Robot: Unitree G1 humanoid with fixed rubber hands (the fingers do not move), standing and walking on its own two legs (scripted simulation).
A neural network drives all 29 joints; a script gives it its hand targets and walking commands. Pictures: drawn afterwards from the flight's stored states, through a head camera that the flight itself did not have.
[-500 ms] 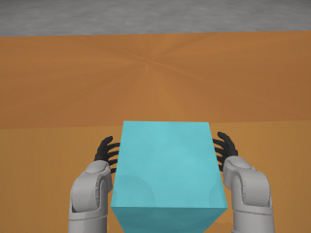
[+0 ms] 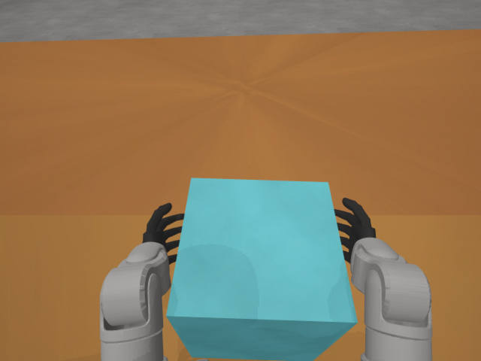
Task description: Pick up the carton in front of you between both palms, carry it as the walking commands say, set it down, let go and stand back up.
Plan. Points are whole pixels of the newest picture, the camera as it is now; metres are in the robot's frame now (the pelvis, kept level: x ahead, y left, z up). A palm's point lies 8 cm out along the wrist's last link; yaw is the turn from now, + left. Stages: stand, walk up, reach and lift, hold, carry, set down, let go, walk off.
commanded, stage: carry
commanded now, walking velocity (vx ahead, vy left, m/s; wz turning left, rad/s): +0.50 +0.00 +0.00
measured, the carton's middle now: (255, 275) +0.27 +0.01 +0.01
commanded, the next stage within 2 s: none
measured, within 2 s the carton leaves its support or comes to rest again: neither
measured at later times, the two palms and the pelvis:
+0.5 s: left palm (193, 118) +0.61 +0.16 +0.08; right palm (328, 117) +0.59 -0.14 +0.09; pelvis +0.34 +0.02 +0.00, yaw -3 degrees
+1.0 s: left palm (223, 45) +0.95 +0.12 +0.10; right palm (324, 45) +0.95 -0.18 +0.09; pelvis +0.68 -0.02 +0.00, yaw -1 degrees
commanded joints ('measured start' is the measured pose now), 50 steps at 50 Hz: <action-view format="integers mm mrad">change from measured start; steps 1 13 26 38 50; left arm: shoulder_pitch -456 -433 -394 -502 -428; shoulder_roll -893 -967 -851 -942 -836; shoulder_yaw -731 -745 -758 -736 -715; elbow -53 -62 -135 -94 -103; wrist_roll -432 -398 -384 -431 -405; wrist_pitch -6 -60 -31 -15 -11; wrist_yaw -295 -285 -244 -276 -281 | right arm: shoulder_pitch -345 -388 -302 -426 -390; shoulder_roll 938 1016 838 940 891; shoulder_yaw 706 764 717 726 752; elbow -3 -55 -98 -66 -88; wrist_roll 348 432 409 407 396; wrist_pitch -5 -53 -13 5 0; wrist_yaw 217 260 264 251 226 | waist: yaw -12 -52 -60 -24 -3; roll -139 62 167 -20 -116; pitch -108 -291 -68 -285 -118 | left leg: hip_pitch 18 695 701 2 -47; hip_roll -50 275 162 62 -8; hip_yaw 88 -310 3 -142 51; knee -152 -493 -523 478 -102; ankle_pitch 104 209 422 -106 136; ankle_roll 11 151 114 30 11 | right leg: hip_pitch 142 -566 -561 127 155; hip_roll -195 -104 -30 -307 -202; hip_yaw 82 184 -38 326 60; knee -30 912 310 4 -22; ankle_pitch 657 15 283 380 548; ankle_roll -70 -3 25 -102 -97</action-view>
